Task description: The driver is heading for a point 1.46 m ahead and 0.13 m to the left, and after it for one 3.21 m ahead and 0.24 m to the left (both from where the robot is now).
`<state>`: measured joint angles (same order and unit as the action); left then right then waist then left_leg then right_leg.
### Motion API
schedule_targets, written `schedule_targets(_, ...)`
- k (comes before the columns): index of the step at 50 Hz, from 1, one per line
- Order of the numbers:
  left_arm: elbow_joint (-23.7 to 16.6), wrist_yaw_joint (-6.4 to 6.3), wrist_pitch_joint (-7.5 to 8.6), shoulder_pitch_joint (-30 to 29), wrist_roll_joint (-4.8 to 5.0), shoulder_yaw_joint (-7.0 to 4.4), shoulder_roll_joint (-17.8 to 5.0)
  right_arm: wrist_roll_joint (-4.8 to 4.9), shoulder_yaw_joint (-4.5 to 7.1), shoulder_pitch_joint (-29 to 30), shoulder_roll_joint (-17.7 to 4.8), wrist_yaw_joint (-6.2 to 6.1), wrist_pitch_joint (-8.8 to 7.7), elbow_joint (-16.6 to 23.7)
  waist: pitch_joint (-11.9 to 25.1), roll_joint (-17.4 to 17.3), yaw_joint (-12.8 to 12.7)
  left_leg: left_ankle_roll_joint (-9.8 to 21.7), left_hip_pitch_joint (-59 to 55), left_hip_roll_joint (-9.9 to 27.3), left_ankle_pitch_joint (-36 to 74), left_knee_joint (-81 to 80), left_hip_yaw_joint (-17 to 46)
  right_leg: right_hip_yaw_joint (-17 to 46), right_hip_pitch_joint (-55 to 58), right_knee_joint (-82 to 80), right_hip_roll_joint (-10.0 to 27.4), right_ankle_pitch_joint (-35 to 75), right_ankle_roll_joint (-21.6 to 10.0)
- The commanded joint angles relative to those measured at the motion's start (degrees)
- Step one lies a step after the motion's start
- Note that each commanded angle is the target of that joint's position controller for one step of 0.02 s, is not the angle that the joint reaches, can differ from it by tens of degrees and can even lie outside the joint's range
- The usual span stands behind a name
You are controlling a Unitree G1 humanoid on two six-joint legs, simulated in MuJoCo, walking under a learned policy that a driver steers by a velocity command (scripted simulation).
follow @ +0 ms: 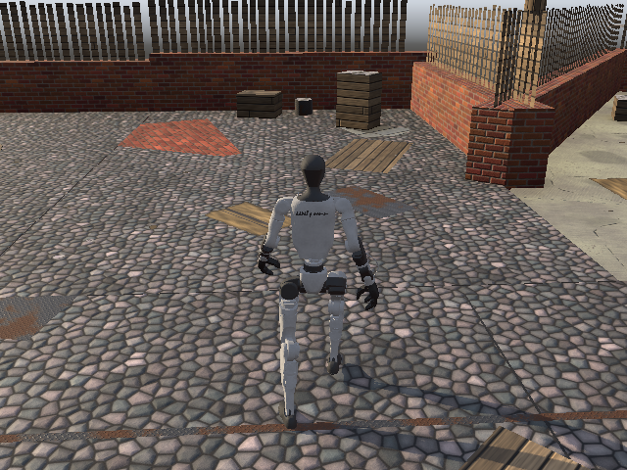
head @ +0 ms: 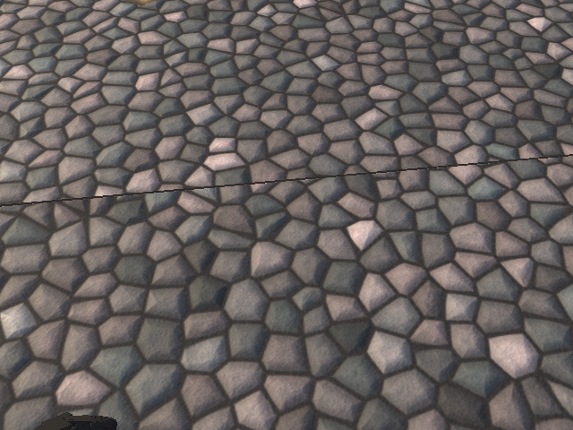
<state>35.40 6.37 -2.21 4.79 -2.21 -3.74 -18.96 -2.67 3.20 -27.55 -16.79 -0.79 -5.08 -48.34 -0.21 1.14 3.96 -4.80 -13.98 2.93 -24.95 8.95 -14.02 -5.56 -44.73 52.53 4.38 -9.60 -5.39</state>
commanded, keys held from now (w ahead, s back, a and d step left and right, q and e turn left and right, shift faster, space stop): w+e+shift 0.10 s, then w+q+shift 0.90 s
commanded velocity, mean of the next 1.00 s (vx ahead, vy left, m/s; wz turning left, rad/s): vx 0.97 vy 0.00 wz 0.37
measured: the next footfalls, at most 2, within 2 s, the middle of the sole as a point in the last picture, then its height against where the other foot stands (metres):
right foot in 0.08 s outside the picture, level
left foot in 0.54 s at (315, 340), level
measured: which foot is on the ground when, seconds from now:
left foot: down 0.00-0.08, up 0.10-0.52, down 0.54-0.96, up 0.98-1.00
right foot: up 0.00-0.06, down 0.08-0.54, up 0.56-0.92, down 0.94-1.00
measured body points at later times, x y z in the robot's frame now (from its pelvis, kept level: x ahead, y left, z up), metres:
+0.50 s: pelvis +0.43 -0.10 +0.00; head +0.46 -0.11 +0.45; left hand +0.44 +0.17 -0.12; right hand +0.57 -0.35 -0.11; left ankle +0.66 -0.06 -0.67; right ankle +0.19 -0.09 -0.70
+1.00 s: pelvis +0.91 -0.14 +0.00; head +0.94 -0.13 +0.45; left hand +1.05 +0.16 -0.06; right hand +1.03 -0.44 -0.11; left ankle +0.67 -0.11 -0.64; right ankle +1.05 -0.25 -0.71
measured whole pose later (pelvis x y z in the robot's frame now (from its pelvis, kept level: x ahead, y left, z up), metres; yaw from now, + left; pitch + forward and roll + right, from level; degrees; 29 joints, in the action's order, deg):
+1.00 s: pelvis +0.91 -0.14 +0.00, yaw +24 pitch +3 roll -1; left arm 34.3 -1.1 5.4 2.5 -3.2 1.2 -16.3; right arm 0.1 5.6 -22.4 -21.6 0.6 -3.8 -48.5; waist -1.5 -1.5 5.9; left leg 7.2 9.6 -7.6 -27.0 59.6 12.5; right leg 1.6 -28.4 36.1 1.9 -10.6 2.8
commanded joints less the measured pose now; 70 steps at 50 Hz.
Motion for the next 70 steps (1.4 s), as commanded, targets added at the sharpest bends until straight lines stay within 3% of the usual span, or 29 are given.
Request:
schedule_targets(1, -5.34, -0.93, 0.95, -5.06, 0.51, 0.78, -0.97, -0.01, 1.69, 1.5, -10.25, -0.62, -0.05, 1.88, -4.98, -8.38, -3.84, 8.34, 6.6, 12.9, 72.51, 8.89, -1.8, -7.9, 10.66, -5.84, -6.78, -7.1, -5.21)
schedule_targets(3, -0.32, -2.33, 1.86, 14.57, 1.06, -1.59, -5.89, 0.17, 2.63, 3.45, -14.27, -0.48, 1.42, 2.88, 7.28, -9.63, -13.9, 8.62, 12.9, 14.52, 84.03, 35.53, -0.86, -6.15, 35.25, -8.08, -12.29, -12.14, -8.19)
schedule_targets(4, 3.59, -3.5, 1.99, 24.76, 0.51, -3.65, -10.06, -0.09, 2.22, 4.56, -13.06, -0.08, 1.08, 3.86, 12.38, -5.49, -18.11, 6.99, 26.84, 11.93, 65.21, 54.03, -0.17, 2.2, 53.72, -13.07, -10.63, -14.14, -9.11)
schedule_targets(5, 3.15, -4.3, 1.14, 18.35, 1.05, -5.44, -17.67, 0.98, 0.1, 5.51, -3.67, 1.55, 0.12, 9.13, 12.91, 15.68, -9.93, 2.91, 55.0, -1.91, 1.96, 77.66, 2.8, 36.31, 67.62, -27.38, 5.4, -31.63, -14.45)
schedule_targets(6, 0.71, -4.3, 1.03, 20.12, 1.02, -5.59, -18.1, 0.92, -0.08, 9.59, -7.17, 1.75, -1.36, 12.19, 21.14, 7.32, -12.73, 4.18, 60.16, -2.85, 3.71, 83.69, 16.58, 53.84, 69.41, -36.59, 11.63, -34.02, -16.97)
schedule_targets(9, 4.55, -6.02, 3.62, 15.77, -0.17, -2.56, -8.28, 1.33, -1.18, 11.43, -5.21, 1.3, -1.16, 9.9, 2.64, -5.03, -6.18, 6.44, 55.11, 5.84, 10.16, 72.58, 16.94, 33.64, 43.25, -37.68, 8.83, -14.75, -10.41)
schedule_targets(12, 5.72, -5.65, 6.81, 13.44, 0.39, -0.46, -3.79, 0.81, -1.53, 6.68, -3.79, 2.67, 2.76, 6.14, -2.7, -2.16, -1.77, 6.7, 48.68, 7.43, 11.2, 66.3, 17.89, 21.49, 30.72, -42.85, 5.14, -8.98, -7.2)
schedule_targets(16, 8.73, -4.56, 9.04, 18.11, 1.11, -0.03, -3.34, 2.76, -1.67, 17.66, -2.31, 3.38, 3.33, 7.93, -10.13, -0.39, -5.06, 8.17, 56.66, 2.48, 22.05, 52.45, 16.65, 5.27, 33.07, -47.52, 0.12, 16.45, 1.25)
schedule_targets(23, 10.25, -7.59, 10.49, 16.83, 1.59, 0.92, -5.33, 2.54, -2.22, 17.67, -2.91, 4.92, 2.32, 5.97, -1.48, 3.87, -1.53, 11.97, 40.38, -6.95, 37.27, 30.48, 2.75, -7.04, 47.89, -42.48, 2.0, 70.54, 7.3)
schedule_targets(26, 8.43, -10.04, 7.49, 9.92, -0.16, -0.53, -9.5, 2.0, 0.8, -5.71, -10.2, 3.72, 3.74, -1.01, 7.89, 5.96, 11.66, 15.64, 18.63, -11.07, 26.38, 29.97, 4.24, -6.16, 47.4, -10.05, 4.9, 86.47, 8.25)
schedule_targets(27, 7.36, -10.01, 6.4, 3.32, 0.11, -1.31, -10.78, 2.51, 2.59, -18.46, -12.57, 2.85, 3.98, -3.97, 9.29, 1.95, 19.84, 21.47, 8.3, -6.17, 25.63, 23.62, 11.68, -6.8, 38.08, 19.3, 0.88, 66.52, 7.79)
schedule_targets(28, 5.25, -8.18, 7.36, -4.13, -0.88, 1.05, -1.71, 4.01, 2.55, -16.45, -10.45, 2.01, 4.83, -6.35, 2.43, -15.04, 16.37, 21.85, 2.19, -4.27, 26.26, 25.95, 16.14, -3.96, 15.05, 44.07, -12.14, -10.03, 6.35)
schedule_targets(29, 0.58, -7.49, 8.32, 6.74, 0.24, 3.44, 5.35, 1.74, 2.15, -5.77, -12.4, 1.97, 4.09, -2.82, 5.66, -15.61, 0.82, 30.21, -3.3, 2.48, 31.29, 28.27, 39.05, 6.67, -3.26, 54.62, -10.99, -20.6, 7.73)
schedule_targets(30, -1.82, -6.7, 9.6, 9.69, 0.22, 4.18, 2.1, 1.48, 2.79, -2.28, -12.56, 1.29, 4.12, 0.09, 13.3, -10.85, 0.75, 35.34, -6.0, 11.54, 1.47, 11.3, 59.72, 15.08, -7.36, 50.87, -9.02, -18.45, 6.77)
schedule_targets(31, -0.92, -6.11, 10.52, 7.05, -0.89, 4.01, -2.1, 1.16, 2.24, 0.67, -8.23, 0.83, 4.09, 0.94, 4.05, 2.67, -1.22, 31.2, 6.65, 10.93, -11.51, 1.92, 61.43, 14.85, -6.14, 40.71, -5.27, -12.03, 4.73)
schedule_targets(32, -1.21, -5.98, 10.08, 5.06, -1.72, 3.75, -2.9, 1.24, 1.9, 3.54, -7.45, 0.83, 3.62, 0.71, -1.62, 6.3, -4.23, 28.32, 17.15, 8.88, -10.15, 0.54, 57.02, 13.82, -2.65, 33.88, -3.11, -10.75, 5.09)
schedule_targets(35, -1.62, -6.0, 6.07, 3.27, -2.9, 4.83, -2.02, 1.71, 1.44, 5.29, -8.16, 0.79, 0.81, 1.03, -8.09, 6.47, -7.34, 25.63, 37.79, 1.01, -0.32, -1.66, 44.47, 10.63, 8.01, 17.32, 1.33, -9.62, 8.37)
schedule_targets(43, -7.05, -5.6, 6.61, -10.36, 0.92, 5.52, -0.88, 2.69, 4.02, 1.47, -11.15, 1.88, 0.34, 1.33, -2.68, -4.42, 2.22, 17.92, 27.38, -3.28, 29.76, 5.22, 37.03, 6.17, 22.0, -21.01, -2.48, 13.45, 8.41)
schedule_targets(45, -5.3, -6.37, 7.23, -4.43, 0.79, 3.99, -4.18, 2.2, 4.53, 2.62, -12.67, 1.46, 0.44, 1.88, 1.91, -4.93, -0.72, 15.5, 22.33, -2.67, 41.04, 14.52, 38.03, 6.85, 29.76, -24.07, -4.96, 6.68, 7.39)
schedule_targets(47, -0.25, -7.95, 8.07, 17.28, 0.27, 1.0, -9.85, 1.86, 4.66, 8.17, -13.68, 1.85, -0.38, 3.27, 13.65, -2.72, -13.3, 12.87, 30.57, -6.27, 41.43, 40.45, 34.28, 9.47, 54.23, -21.05, -0.98, -3.62, 5.09)
schedule_targets(48, 2.14, -9.01, 8.18, 30.51, -1.34, -0.53, -13.93, 1.56, 2.17, 10.6, -4.36, 1.34, -1.19, 5.92, 20.84, 8.78, -16.61, 13.45, 41.27, -9.22, 5.41, 60.42, 29.26, 24.93, 66.82, -22.58, 14.43, -24.71, 4.76)
schedule_targets(49, 1.31, -8.52, 7.43, 22.42, -2.14, -1.77, -18.89, 4.88, 0.3, 2.84, -0.45, 1.7, -0.99, 10.24, 25.91, 28.52, -7.37, 11.82, 57.0, -11.75, -5.25, 72.76, 23.05, 61.53, 70.75, -38.93, 26.21, -38.27, -1.7)
schedule_targets(50, -0.55, -8.14, 6.85, 14.82, -1.76, -1.15, -11.06, 2.79, 0.55, 7.75, -5.84, 0.98, 0.64, 7.47, 14.85, 13.36, -7.85, 12.17, 62.71, -5.47, 2.32, 75.74, 21.13, 55.8, 61.98, -40.05, 22.31, -46.64, -2.54)
schedule_targets(52, 1.06, -7.56, 6.52, 12.35, -1.4, 0.47, -4.15, 1.21, 1.13, 14.64, -7.03, 2.48, 1.8, 8.0, 4.41, 1.46, -7.79, 10.95, 60.57, -1.28, 9.24, 69.9, 18.75, 32.24, 49.52, -37.93, 16.05, -21.84, -0.59)
schedule_targets(55, 7.53, -6.97, 7.76, 18.67, 0.06, 1.49, -0.2, 0.44, -0.17, 19.29, -2.6, 4.69, 3.91, 11.48, 0.17, 5.42, -6.05, 10.54, 61.35, 1.83, 10.35, 67.93, 18.25, 16.2, 45.0, -38.32, 11.84, -1.23, 2.34)
schedule_targets(63, 11.97, -6.76, 9.73, 20.04, 0.43, 0.86, -3.71, 0.72, -2.75, 34.1, -2.0, 7.17, 4.73, 18.82, -8.72, 0.69, -4.23, 12.87, 53.12, -1.17, 24.2, 40.96, 5.49, -8.56, 39.57, -45.92, 6.81, 31.53, 5.58)
schedule_targets(67, 11.76, -8.6, 7.8, 21.3, 0.42, -0.66, -10.4, 0.34, -1.56, 22.69, -5.37, 5.89, 4.37, 14.58, -0.16, 5.47, 3.52, 17.03, 33.81, -8.67, 18.36, 34.93, 2.49, -10.15, 45.57, -23.31, 10.19, 73.6, 7.04)
schedule_targets(69, 10.37, -8.23, 6.58, 17.66, -0.08, -0.28, -9.9, -0.04, 1.27, 0.38, -9.78, 3.73, 3.77, 6.03, 7.96, 3.43, 12.17, 20.8, 3.74, -8.0, 18.82, 26.02, 12.5, -8.37, 30.67, 6.48, 9.04, 53.83, 4.1)
schedule_targets(70, 8.39, -7.08, 6.89, 18.88, -0.5, 0.78, -4.15, 0.74, 2.91, 3.51, -14.4, 2.12, 4.25, 5.09, 8.09, -11.76, 5.59, 20.86, -5.57, 2.41, 19.24, 26.27, 26.43, -8.03, 14.36, 29.29, -1.59, -13.93, 4.53)
Velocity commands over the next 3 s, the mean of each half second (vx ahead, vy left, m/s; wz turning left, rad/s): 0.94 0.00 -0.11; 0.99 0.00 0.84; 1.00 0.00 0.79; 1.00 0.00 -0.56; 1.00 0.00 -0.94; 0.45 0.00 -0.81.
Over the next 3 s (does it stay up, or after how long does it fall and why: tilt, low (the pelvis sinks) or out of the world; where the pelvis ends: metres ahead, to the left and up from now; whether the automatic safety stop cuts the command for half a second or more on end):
stays up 2.39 0.57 0.02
